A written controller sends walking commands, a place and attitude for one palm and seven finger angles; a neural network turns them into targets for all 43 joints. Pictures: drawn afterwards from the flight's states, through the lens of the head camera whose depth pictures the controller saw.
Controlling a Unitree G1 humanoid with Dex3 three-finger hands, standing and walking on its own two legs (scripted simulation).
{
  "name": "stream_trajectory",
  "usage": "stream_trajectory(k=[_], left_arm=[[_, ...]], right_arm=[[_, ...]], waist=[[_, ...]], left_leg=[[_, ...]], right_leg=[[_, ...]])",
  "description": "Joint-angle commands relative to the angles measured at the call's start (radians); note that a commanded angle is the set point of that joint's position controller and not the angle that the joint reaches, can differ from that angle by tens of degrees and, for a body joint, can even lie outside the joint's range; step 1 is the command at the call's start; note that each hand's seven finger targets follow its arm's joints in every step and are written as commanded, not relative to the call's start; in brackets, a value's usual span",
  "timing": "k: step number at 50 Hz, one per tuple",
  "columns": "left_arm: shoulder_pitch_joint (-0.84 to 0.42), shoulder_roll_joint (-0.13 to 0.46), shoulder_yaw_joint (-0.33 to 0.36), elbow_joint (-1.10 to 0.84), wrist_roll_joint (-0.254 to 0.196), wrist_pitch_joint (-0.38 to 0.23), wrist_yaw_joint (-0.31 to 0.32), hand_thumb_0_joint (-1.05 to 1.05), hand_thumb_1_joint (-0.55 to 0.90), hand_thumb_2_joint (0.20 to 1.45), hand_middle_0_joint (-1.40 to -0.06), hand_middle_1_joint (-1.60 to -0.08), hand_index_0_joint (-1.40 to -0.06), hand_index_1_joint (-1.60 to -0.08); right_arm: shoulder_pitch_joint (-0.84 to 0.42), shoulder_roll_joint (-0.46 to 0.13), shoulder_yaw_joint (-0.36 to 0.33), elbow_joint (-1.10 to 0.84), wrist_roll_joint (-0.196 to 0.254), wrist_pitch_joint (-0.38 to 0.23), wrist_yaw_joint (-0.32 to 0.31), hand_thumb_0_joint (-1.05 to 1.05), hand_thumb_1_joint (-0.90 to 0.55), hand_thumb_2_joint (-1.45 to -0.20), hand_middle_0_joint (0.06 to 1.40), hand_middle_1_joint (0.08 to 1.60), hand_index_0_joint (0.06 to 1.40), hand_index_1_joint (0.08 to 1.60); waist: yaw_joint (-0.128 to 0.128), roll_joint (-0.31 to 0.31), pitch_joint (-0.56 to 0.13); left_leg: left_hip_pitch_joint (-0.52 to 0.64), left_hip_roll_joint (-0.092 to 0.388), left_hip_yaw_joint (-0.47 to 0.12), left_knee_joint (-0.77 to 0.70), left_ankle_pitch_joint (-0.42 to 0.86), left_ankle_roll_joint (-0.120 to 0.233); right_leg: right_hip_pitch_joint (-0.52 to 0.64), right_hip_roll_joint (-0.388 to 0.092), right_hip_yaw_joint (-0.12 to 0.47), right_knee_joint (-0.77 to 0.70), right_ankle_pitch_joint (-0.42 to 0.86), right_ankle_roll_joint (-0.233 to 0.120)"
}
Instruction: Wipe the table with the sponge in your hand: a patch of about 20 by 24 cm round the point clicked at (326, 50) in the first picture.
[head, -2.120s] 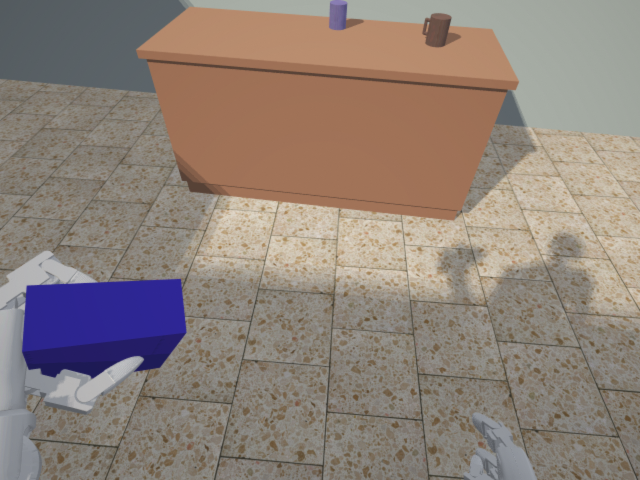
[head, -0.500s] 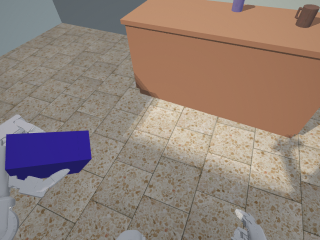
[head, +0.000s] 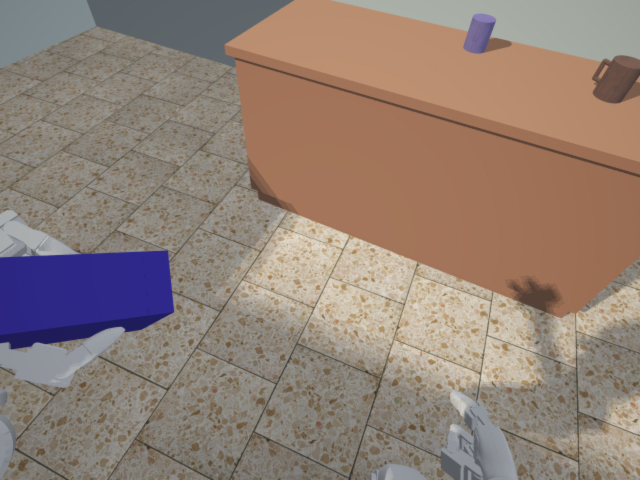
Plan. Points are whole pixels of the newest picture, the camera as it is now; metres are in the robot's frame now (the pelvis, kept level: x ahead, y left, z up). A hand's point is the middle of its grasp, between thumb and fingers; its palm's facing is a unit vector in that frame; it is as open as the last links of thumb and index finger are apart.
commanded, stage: walk to a spot facing it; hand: left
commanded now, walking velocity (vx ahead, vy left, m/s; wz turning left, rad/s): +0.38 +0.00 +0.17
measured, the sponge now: (106, 300) +0.24 +0.21 +0.17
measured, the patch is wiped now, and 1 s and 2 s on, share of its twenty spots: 0.00 0.00 0.00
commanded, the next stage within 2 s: turn to face it in 1.26 s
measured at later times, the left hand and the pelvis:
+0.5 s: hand (122, 215) +0.33 +0.22 +0.18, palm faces +0.52 -0.74 -0.44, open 9.4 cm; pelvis +0.15 -0.04 +0.00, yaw +8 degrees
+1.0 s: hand (147, 169) +0.41 +0.23 +0.17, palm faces +0.68 -0.61 -0.41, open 9.4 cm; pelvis +0.29 -0.07 +0.00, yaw +20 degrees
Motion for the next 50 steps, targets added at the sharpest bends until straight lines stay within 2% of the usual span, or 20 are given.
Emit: stream_trajectory(k=[1,7,8,9,10,11,16,21,24,25,26,27,29,34,42,43,44,45,47,50], left_arm=[[0.044,0.11,0.085,-0.266,-0.017,-0.087,0.018,0.0,0.1,1.3,-1.2,-1.6,-1.2,-1.6],[-0.084,0.101,0.047,-0.101,-0.003,-0.045,0.012,0.0,0.1,1.3,-1.2,-1.6,-1.2,-1.6],[-0.109,0.135,0.061,-0.098,0.006,-0.037,0.015,0.0,0.1,1.3,-1.2,-1.6,-1.2,-1.6],[-0.102,0.184,0.091,-0.083,0.006,-0.021,0.022,0.0,0.1,1.3,-1.2,-1.6,-1.2,-1.6],[-0.153,0.183,0.086,-0.109,-0.008,-0.024,0.023,0.0,0.1,1.3,-1.2,-1.6,-1.2,-1.6],[-0.133,0.186,0.086,-0.119,-0.01,-0.034,0.015,0.0,0.1,1.3,-1.2,-1.6,-1.2,-1.6],[-0.051,0.163,0.102,-0.212,0.0,-0.065,0.018,0.0,0.1,1.3,-1.2,-1.6,-1.2,-1.6],[0.039,0.153,0.127,-0.264,-0.01,-0.062,0.051,0.0,0.1,1.3,-1.2,-1.6,-1.2,-1.6],[0.019,0.128,0.093,-0.273,-0.011,-0.061,0.061,0.0,0.1,1.3,-1.2,-1.6,-1.2,-1.6],[0.0,0.136,0.099,-0.298,-0.007,-0.077,0.062,0.0,0.1,1.3,-1.2,-1.6,-1.2,-1.6],[-0.005,0.134,0.102,-0.313,-0.013,-0.09,0.061,0.0,0.1,1.3,-1.2,-1.6,-1.2,-1.6],[-0.06,0.18,0.112,-0.282,-0.003,-0.102,0.054,0.0,0.1,1.3,-1.2,-1.6,-1.2,-1.6],[-0.047,0.222,0.161,-0.269,-0.004,-0.089,0.027,0.0,0.1,1.3,-1.2,-1.6,-1.2,-1.6],[0.066,0.127,0.105,-0.349,-0.019,-0.085,0.012,0.0,0.1,1.3,-1.2,-1.6,-1.2,-1.6],[-0.051,0.097,0.052,-0.119,-0.008,-0.031,0.003,0.0,0.1,1.3,-1.2,-1.6,-1.2,-1.6],[-0.087,0.12,0.056,-0.119,0.003,-0.024,0.005,0.0,0.1,1.3,-1.2,-1.6,-1.2,-1.6],[-0.096,0.176,0.085,-0.103,0.007,-0.007,0.012,0.0,0.1,1.3,-1.2,-1.6,-1.2,-1.6],[-0.15,0.194,0.084,-0.156,-0.012,-0.008,0.02,0.0,0.1,1.3,-1.2,-1.6,-1.2,-1.6],[-0.099,0.178,0.082,-0.164,-0.009,-0.029,0.011,0.0,0.1,1.3,-1.2,-1.6,-1.2,-1.6],[-0.08,0.17,0.089,-0.235,0.002,-0.044,0.015,0.0,0.1,1.3,-1.2,-1.6,-1.2,-1.6]], right_arm=[[-0.034,-0.174,-0.063,-0.121,-0.001,-0.079,-0.015,0.0,-0.9,-0.9,0.2,0.3,0.2,0.3],[-0.026,-0.161,-0.053,-0.101,0.002,-0.061,-0.044,0.0,-0.9,-0.9,0.2,0.3,0.2,0.3],[-0.018,-0.141,-0.05,-0.102,0.004,-0.052,-0.043,0.0,-0.9,-0.9,0.2,0.3,0.2,0.3],[-0.057,-0.132,-0.039,-0.119,0.0,-0.05,-0.038,0.0,-0.9,-0.9,0.2,0.3,0.2,0.3],[-0.094,-0.166,-0.048,-0.116,-0.007,-0.063,-0.036,0.0,-0.9,-0.9,0.2,0.3,0.2,0.3],[-0.08,-0.169,-0.051,-0.103,0.0,-0.058,-0.032,0.0,-0.9,-0.9,0.2,0.3,0.2,0.3],[-0.089,-0.164,-0.048,-0.106,-0.005,-0.011,-0.026,0.0,-0.9,-0.9,0.2,0.3,0.2,0.3],[-0.059,-0.147,-0.066,-0.171,-0.007,-0.01,-0.021,0.0,-0.9,-0.9,0.2,0.3,0.2,0.3],[0.005,-0.169,-0.087,-0.171,-0.005,-0.015,-0.036,0.0,-0.9,-0.9,0.2,0.3,0.2,0.3],[0.012,-0.183,-0.095,-0.18,-0.001,-0.018,-0.038,0.0,-0.9,-0.9,0.2,0.3,0.2,0.3],[-0.011,-0.212,-0.101,-0.181,-0.003,-0.023,-0.031,0.0,-0.9,-0.9,0.2,0.3,0.2,0.3],[-0.019,-0.203,-0.084,-0.18,0.002,-0.032,-0.013,0.0,-0.9,-0.9,0.2,0.3,0.2,0.3],[-0.041,-0.2,-0.099,-0.152,0.012,-0.038,-0.013,0.0,-0.9,-0.9,0.2,0.3,0.2,0.3],[-0.036,-0.179,-0.078,-0.136,0.01,-0.077,-0.004,0.0,-0.9,-0.9,0.2,0.3,0.2,0.3],[-0.039,-0.167,-0.052,-0.105,0.005,-0.061,-0.042,0.0,-0.9,-0.9,0.2,0.3,0.2,0.3],[-0.03,-0.151,-0.046,-0.104,0.005,-0.054,-0.041,0.0,-0.9,-0.9,0.2,0.3,0.2,0.3],[-0.042,-0.125,-0.038,-0.116,0.004,-0.049,-0.039,0.0,-0.9,-0.9,0.2,0.3,0.2,0.3],[-0.101,-0.166,-0.045,-0.127,-0.005,-0.065,-0.035,0.0,-0.9,-0.9,0.2,0.3,0.2,0.3],[-0.089,-0.172,-0.045,-0.1,-0.009,-0.054,-0.03,0.0,-0.9,-0.9,0.2,0.3,0.2,0.3],[-0.111,-0.161,-0.042,-0.115,-0.008,-0.025,-0.03,0.0,-0.9,-0.9,0.2,0.3,0.2,0.3]], waist=[[0.02,0.285,-0.116],[0.028,0.11,-0.11],[0.035,-0.111,-0.13],[0.063,-0.336,-0.116],[0.054,-0.271,-0.116],[0.042,-0.245,-0.085],[0.023,-0.113,-0.085],[0.057,-0.151,-0.137],[0.0,-0.019,-0.217],[-0.016,0.146,-0.265],[-0.006,0.402,-0.27],[-0.001,0.338,-0.237],[0.009,0.254,-0.207],[0.028,0.289,-0.178],[0.031,0.143,-0.115],[0.033,-0.019,-0.12],[0.052,-0.32,-0.115],[0.058,-0.304,-0.105],[0.043,-0.168,-0.047],[0.03,-0.138,-0.071]], left_leg=[[0.004,0.202,-0.194,-0.353,-0.174,0.142],[-0.07,0.113,-0.08,-0.024,-0.264,0.067],[-0.208,0.03,-0.009,0.262,-0.271,0.036],[-0.432,-0.081,-0.025,0.563,-0.367,0.002],[-0.449,-0.033,-0.146,0.661,-0.288,-0.007],[-0.463,-0.01,-0.164,0.734,-0.238,-0.019],[-0.309,0.032,-0.089,0.456,-0.131,-0.036],[-0.151,-0.032,0.063,0.086,-0.087,-0.021],[0.142,-0.087,0.098,-0.108,0.047,-0.008],[0.333,-0.011,-0.046,-0.14,0.074,0.045],[0.461,0.263,-0.491,-0.199,0.305,0.187],[0.395,0.357,-0.695,-0.257,0.303,0.272],[0.329,0.349,-0.644,-0.251,0.134,0.287],[0.109,0.182,-0.264,-0.283,0.088,0.166],[-0.074,0.1,-0.171,-0.089,-0.224,0.084],[-0.198,0.034,-0.108,0.129,-0.274,0.052],[-0.399,-0.093,-0.036,0.468,-0.361,0.005],[-0.461,-0.059,-0.146,0.652,-0.321,-0.013],[-0.445,0.0,-0.174,0.749,-0.219,-0.039],[-0.328,0.03,-0.114,0.544,-0.193,-0.05]], right_leg=[[0.093,-0.004,-0.066,-0.244,0.074,0.02],[0.356,0.035,-0.099,-0.617,0.071,0.014],[0.444,-0.126,0.149,-0.746,-0.022,-0.06],[0.532,-0.345,0.539,-0.857,0.049,-0.183],[0.496,-0.388,0.582,-0.882,0.026,-0.208],[0.48,-0.383,0.559,-0.874,0.048,-0.22],[0.409,-0.278,0.064,-0.791,0.441,-0.157],[0.469,-0.252,-0.008,-0.718,0.551,-0.154],[0.385,-0.188,-0.116,-0.417,0.551,-0.086],[0.222,-0.129,-0.136,-0.18,0.453,-0.038],[-0.048,0.019,-0.1,0.085,-0.076,0.014],[-0.145,0.035,0.022,0.205,-0.204,-0.003],[-0.229,-0.033,0.099,0.224,-0.131,0.007],[-0.012,-0.027,-0.025,-0.126,0.053,0.025],[0.361,0.045,-0.106,-0.615,0.083,0.032],[0.44,-0.085,0.073,-0.736,-0.028,-0.024],[0.518,-0.333,0.464,-0.863,-0.052,-0.139],[0.496,-0.441,0.58,-0.902,-0.014,-0.201],[0.419,-0.385,0.401,-0.861,0.143,-0.193],[0.41,-0.318,0.066,-0.783,0.452,-0.14]])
